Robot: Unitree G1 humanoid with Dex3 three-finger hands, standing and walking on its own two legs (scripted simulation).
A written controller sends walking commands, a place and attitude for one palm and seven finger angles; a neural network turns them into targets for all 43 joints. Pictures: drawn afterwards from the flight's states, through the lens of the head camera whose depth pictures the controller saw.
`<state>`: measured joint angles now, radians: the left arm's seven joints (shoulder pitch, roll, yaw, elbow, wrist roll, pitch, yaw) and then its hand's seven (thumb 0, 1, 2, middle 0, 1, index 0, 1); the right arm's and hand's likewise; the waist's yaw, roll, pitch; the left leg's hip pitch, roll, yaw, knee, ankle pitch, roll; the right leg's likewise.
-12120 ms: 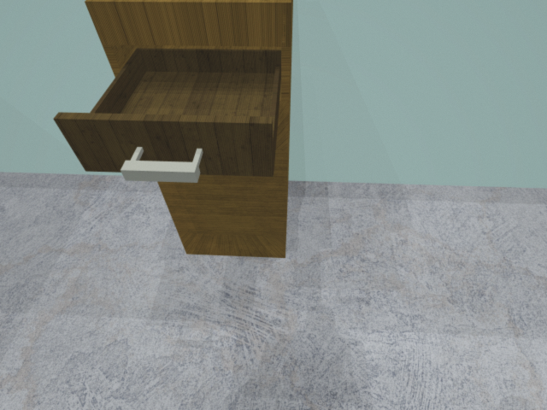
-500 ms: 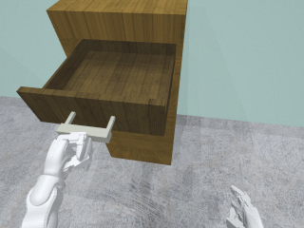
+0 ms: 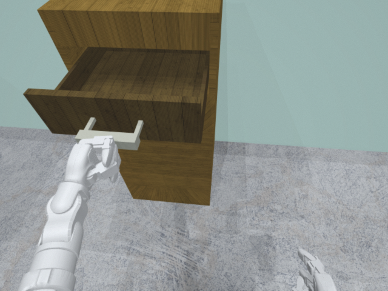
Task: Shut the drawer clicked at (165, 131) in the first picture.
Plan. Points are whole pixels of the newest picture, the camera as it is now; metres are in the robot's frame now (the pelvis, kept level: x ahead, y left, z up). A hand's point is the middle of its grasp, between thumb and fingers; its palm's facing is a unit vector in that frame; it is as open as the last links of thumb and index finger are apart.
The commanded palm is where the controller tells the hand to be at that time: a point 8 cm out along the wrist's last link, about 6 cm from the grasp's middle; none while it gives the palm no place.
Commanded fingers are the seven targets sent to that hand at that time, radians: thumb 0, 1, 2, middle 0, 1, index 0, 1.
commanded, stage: push the drawer shut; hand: left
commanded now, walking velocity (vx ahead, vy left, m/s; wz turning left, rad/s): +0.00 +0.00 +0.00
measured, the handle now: (112, 131) +0.42 +0.21 +0.09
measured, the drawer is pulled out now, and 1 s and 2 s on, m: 0.20 0.08 0.00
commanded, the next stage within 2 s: none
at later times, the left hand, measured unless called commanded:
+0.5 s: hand (122, 139) +0.40 +0.18 +0.09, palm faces -0.06 -1.00 -0.04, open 2.8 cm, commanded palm +0.40 +0.23 +0.09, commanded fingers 0.00 0.90 0.90 -1.40 -1.60 -1.40 -1.60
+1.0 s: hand (131, 122) +0.46 +0.17 +0.09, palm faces -0.06 -1.00 -0.03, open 2.9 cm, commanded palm +0.45 +0.22 +0.09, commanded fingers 0.00 0.90 0.90 -1.40 -1.60 -1.40 -1.60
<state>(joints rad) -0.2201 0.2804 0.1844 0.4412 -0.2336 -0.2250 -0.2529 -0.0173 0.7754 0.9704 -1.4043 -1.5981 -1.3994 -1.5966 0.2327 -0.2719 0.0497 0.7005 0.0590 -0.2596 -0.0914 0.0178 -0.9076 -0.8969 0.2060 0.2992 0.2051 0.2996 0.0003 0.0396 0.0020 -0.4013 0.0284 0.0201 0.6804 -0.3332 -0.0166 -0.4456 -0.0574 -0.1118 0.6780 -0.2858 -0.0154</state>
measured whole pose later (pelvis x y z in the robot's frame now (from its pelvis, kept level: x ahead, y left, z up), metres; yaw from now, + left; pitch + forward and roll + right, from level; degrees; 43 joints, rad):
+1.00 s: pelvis +0.01 +0.01 -0.01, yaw -1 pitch +10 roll +0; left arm -0.72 0.35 0.26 1.02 -0.17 -0.35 -0.26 -0.03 0.79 0.98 -1.40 -1.60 -1.40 -1.60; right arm 0.33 -0.27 0.04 0.71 0.03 -0.12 -0.04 0.01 -0.91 -0.90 0.21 0.30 0.21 0.30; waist -0.07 0.02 -0.03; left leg -0.54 0.03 0.03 0.74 -0.36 0.00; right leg -0.58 -0.06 -0.09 0.71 -0.30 0.00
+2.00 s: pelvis +0.00 +0.02 -0.02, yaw -1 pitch +18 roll -2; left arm -1.09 0.56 0.33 1.34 -0.07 -0.34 -0.24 0.00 0.69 1.00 -1.40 -1.60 -1.40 -1.60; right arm 0.43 -0.29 0.05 0.72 -0.01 -0.07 -0.03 0.01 -0.91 -0.90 0.21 0.30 0.21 0.30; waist -0.19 0.03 -0.05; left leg -0.78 0.05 0.01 0.84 -0.38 0.00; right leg -0.78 -0.04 -0.11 0.75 -0.28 0.00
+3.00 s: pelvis +0.04 +0.02 -0.01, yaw -4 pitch +15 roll -1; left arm -0.79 0.41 0.39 1.05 -0.11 -0.34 -0.22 0.01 0.87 0.91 -1.40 -1.60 -1.40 -1.60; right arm 0.40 -0.26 0.02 0.63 0.01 0.02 0.00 0.01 -0.91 -0.90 0.21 0.30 0.21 0.30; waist -0.13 0.04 -0.09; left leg -0.61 0.06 0.07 0.76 -0.42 0.00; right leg -0.67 -0.02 -0.05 0.72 -0.32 0.00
